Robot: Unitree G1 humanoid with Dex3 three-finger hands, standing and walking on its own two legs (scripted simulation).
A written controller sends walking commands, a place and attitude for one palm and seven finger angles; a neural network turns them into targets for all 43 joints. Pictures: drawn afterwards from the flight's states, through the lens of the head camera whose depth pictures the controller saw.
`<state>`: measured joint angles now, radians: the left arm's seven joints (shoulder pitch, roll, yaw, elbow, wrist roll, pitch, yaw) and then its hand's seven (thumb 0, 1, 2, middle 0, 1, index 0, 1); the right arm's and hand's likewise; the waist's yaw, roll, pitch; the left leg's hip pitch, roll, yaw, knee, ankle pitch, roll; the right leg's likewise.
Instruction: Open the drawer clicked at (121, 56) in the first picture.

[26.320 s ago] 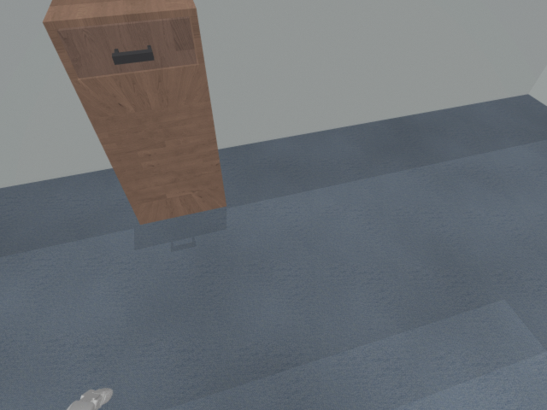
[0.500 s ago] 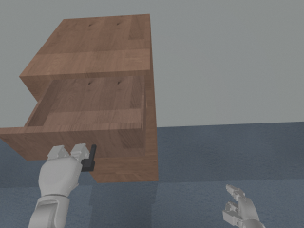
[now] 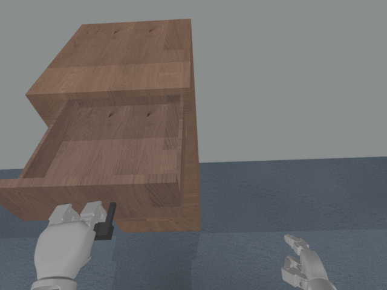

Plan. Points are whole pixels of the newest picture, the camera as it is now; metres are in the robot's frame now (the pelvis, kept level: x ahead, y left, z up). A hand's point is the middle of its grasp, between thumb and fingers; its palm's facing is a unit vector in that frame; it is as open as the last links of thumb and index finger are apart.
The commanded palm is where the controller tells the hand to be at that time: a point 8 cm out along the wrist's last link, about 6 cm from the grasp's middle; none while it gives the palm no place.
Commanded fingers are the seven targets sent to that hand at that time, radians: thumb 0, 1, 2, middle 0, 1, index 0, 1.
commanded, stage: pull the drawer open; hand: left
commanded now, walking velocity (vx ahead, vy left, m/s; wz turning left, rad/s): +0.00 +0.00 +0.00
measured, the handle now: (85, 220) +0.22 +0.25 +0.05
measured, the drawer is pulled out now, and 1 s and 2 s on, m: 0.26 0.30 0.30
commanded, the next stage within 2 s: open the thumb to release the handle in 0.54 s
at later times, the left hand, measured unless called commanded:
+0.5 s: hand (75, 277) +0.13 +0.23 +0.03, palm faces +0.01 -0.09 -1.00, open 5.8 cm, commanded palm +0.08 +0.23 +0.09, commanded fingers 0.00 0.90 0.90 -0.40 -1.35 -0.40 -1.35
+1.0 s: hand (76, 270) +0.14 +0.23 +0.04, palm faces +0.06 -0.06 -1.00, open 9.2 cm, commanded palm +0.11 +0.24 +0.09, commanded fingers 0.00 -0.43 0.33 -0.31 -1.21 -0.31 -1.21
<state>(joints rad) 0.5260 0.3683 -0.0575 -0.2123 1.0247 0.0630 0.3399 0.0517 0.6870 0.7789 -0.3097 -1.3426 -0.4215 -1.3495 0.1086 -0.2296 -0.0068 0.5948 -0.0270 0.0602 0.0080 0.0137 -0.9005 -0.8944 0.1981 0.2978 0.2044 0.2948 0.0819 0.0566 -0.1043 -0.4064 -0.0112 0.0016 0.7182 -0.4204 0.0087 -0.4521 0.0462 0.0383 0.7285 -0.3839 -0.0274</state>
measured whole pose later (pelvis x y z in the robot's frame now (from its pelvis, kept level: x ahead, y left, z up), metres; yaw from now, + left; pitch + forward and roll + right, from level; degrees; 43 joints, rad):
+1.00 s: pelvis -0.02 -0.01 -0.01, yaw +1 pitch +6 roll +1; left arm 0.57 0.38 -0.05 -0.23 1.01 0.06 0.39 0.00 0.18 0.59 -0.44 -1.29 -0.37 -1.28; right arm 0.11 -0.21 0.01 0.60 -0.02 0.07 -0.03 0.01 -0.90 -0.89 0.20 0.30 0.20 0.29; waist 0.10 0.07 -0.11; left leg -0.45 -0.01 -0.02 0.77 -0.42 -0.01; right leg -0.49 0.05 0.02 0.79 -0.39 -0.04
